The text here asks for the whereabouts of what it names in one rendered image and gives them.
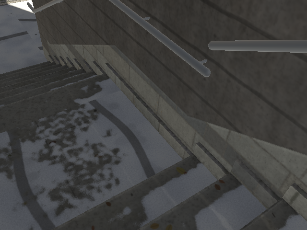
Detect stairs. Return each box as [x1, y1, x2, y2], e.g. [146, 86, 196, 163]
[0, 60, 98, 106]
[52, 154, 307, 230]

